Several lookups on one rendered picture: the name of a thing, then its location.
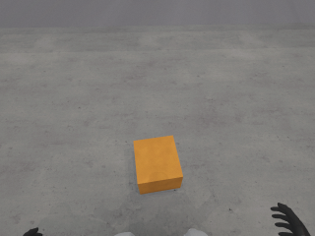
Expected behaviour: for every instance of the carton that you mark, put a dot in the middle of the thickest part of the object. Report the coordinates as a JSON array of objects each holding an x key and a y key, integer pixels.
[{"x": 157, "y": 165}]

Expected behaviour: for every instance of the right robot hand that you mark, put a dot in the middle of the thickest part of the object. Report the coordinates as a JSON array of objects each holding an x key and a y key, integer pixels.
[{"x": 294, "y": 223}]

